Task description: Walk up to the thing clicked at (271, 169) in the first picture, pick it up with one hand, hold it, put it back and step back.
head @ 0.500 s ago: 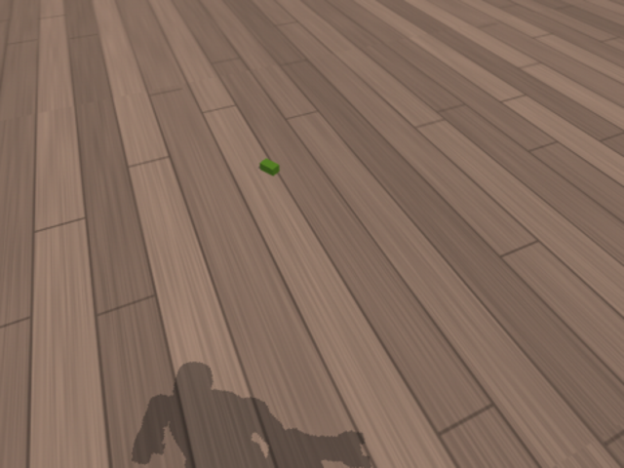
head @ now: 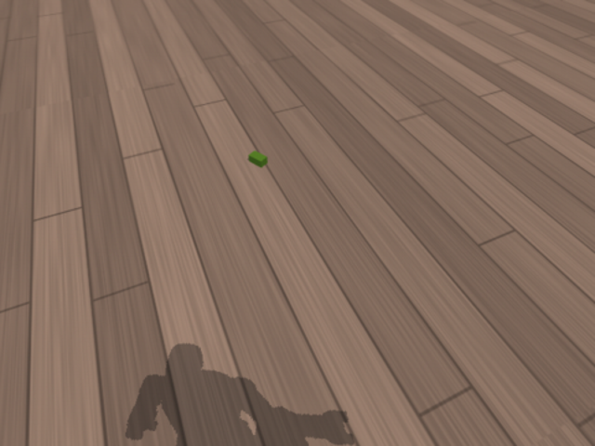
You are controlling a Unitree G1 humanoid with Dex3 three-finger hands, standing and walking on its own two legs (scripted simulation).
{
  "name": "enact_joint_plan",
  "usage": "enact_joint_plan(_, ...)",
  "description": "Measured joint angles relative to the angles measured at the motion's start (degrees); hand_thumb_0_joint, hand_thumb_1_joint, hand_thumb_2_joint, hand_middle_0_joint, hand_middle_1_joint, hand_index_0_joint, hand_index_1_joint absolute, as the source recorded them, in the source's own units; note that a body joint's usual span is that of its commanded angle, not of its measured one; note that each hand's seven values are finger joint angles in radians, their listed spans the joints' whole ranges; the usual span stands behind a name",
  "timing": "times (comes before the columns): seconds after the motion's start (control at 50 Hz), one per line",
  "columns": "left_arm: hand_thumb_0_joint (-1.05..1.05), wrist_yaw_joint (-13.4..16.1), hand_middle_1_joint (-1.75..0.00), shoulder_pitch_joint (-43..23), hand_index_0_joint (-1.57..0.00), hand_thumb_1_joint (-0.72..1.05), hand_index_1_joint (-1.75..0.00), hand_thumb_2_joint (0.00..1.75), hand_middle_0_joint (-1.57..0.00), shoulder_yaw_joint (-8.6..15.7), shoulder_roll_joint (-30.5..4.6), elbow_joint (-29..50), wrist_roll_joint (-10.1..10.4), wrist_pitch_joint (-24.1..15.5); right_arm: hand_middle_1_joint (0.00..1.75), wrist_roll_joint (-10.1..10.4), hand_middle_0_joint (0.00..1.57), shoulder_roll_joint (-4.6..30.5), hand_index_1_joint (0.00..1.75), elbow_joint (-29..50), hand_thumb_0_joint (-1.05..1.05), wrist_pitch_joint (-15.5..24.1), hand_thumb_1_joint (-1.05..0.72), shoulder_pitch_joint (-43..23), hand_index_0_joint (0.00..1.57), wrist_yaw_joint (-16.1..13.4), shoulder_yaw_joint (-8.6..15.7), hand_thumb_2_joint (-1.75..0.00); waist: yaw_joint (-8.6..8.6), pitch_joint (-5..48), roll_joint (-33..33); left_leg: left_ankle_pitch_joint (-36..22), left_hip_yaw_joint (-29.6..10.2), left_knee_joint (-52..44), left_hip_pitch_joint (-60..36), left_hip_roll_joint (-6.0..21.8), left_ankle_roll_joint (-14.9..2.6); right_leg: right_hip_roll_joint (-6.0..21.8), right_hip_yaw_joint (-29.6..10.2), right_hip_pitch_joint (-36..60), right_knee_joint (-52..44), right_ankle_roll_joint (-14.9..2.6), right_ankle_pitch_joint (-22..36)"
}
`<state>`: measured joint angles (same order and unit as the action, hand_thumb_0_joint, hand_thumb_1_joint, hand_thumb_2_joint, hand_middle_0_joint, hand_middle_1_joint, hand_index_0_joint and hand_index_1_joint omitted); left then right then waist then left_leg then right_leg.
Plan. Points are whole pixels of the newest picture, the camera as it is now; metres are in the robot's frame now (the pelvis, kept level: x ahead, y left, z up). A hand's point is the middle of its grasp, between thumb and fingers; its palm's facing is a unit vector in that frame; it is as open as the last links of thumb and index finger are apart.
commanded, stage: stand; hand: left
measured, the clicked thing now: (258, 159) +1.55 +0.25 -0.76
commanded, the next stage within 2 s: walk up in 0.62 s
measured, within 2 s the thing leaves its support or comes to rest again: neither
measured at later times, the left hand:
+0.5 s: hand out of the picture +0.08 +0.25 -0.16, palm faces -0.03 -0.94 -0.34, open 7.4 cm
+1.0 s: hand out of the picture +0.15 +0.39 -0.17, palm faces -0.19 -0.87 -0.45, open 7.4 cm
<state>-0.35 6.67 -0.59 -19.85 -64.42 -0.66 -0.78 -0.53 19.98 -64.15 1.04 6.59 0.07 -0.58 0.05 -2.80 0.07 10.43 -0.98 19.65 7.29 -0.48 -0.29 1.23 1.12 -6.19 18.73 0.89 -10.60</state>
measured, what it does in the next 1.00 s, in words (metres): steps to the left: left foot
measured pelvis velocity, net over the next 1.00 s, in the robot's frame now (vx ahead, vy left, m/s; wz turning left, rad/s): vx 0.08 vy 0.09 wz -0.17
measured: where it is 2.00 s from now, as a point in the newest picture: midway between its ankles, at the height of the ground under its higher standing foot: (251, 351)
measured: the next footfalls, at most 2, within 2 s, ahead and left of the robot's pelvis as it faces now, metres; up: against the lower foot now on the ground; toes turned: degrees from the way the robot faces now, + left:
left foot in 0.92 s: +0.16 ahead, +0.22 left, +0.00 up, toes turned -8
right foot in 1.28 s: +0.32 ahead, -0.04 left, +0.00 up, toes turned -23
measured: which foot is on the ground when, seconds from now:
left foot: down 0.00-0.68, up 0.70-0.90, down 0.92-1.00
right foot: down 0.00-0.94, up 0.96-1.00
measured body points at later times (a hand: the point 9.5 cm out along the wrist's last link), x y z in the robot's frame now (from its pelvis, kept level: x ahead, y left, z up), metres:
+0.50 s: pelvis +0.00 +0.00 +0.00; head +0.01 +0.00 +0.45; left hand +0.08 +0.30 -0.13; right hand +0.08 -0.30 -0.13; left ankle +0.00 +0.12 -0.75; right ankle +0.00 -0.13 -0.75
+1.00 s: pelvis +0.08 +0.09 -0.03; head +0.11 +0.09 +0.42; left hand +0.16 +0.43 -0.14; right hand +0.13 -0.26 -0.12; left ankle +0.12 +0.22 -0.75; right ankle +0.00 -0.08 -0.71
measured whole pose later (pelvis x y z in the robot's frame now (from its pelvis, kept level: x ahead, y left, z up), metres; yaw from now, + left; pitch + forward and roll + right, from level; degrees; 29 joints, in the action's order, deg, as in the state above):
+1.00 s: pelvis +0.08 +0.09 -0.03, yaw -10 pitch +0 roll +0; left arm 0.4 16.7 3.3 -26.2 -59.0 -1.0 -1.0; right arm -3.5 24.9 -50.6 1.9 10.4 5.3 6.6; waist 0.3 -2.7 -0.9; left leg 17.7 1.0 36.8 18.7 1.8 1.0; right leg 2.4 -8.5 -19.3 51.7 -2.6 -28.6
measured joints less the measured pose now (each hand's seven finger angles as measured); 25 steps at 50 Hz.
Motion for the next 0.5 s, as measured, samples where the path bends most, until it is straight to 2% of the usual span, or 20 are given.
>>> enact_joint_plan(0.5, 0.00, 0.07, -0.30, 0.19, -0.20, 0.90, -0.29, 0.89, -0.21, 0.06, 0.02, 0.16, 0.05, 0.04, 0.30, 0.02, 0.20, 0.11, 0.30, 0.01, 0.01, 0.01, -0.90, -0.16, 0.20, -0.10, -0.02, -0.90, -0.03, 0.28, 0.12, 0.06, -0.09, -0.60, -0.79, -0.08, -0.03, 0.09, 0.10, 0.85, -0.65, 0.07, -0.07)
